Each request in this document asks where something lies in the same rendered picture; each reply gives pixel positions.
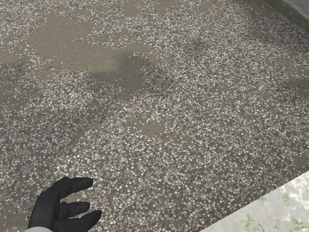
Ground left robot hand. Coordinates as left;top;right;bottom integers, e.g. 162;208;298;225
27;176;102;232

